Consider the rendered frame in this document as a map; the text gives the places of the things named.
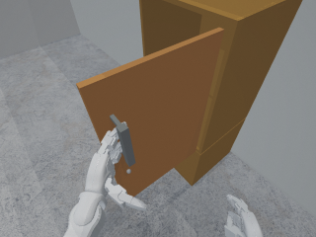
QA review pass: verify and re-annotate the robot right hand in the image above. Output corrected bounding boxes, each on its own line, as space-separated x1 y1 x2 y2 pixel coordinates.
224 195 264 237

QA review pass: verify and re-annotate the handle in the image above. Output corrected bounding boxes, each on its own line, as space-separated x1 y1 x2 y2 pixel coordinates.
110 114 136 167

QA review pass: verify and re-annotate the left robot forearm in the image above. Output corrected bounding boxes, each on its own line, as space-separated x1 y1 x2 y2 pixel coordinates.
63 191 108 237

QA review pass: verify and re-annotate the robot left hand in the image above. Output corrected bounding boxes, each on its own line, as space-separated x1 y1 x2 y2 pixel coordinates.
85 121 147 211

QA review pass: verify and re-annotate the cupboard door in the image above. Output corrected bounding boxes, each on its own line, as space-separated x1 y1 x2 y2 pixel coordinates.
76 28 224 197

